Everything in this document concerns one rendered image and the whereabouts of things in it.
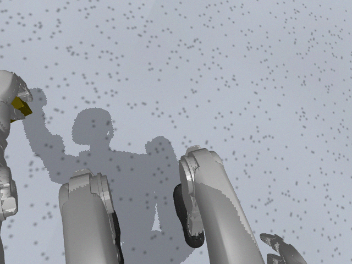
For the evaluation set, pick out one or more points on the right robot foot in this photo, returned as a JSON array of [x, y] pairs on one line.
[[192, 241]]

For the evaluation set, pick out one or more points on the left robot hand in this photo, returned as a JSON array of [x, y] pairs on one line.
[[11, 86]]

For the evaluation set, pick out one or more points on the left robot arm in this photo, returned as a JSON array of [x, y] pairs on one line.
[[8, 188]]

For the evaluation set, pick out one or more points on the left robot foot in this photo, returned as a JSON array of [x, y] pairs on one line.
[[117, 238]]

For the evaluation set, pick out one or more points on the cube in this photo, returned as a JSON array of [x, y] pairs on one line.
[[22, 106]]

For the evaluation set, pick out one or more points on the right robot hand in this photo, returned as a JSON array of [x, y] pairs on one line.
[[288, 253]]

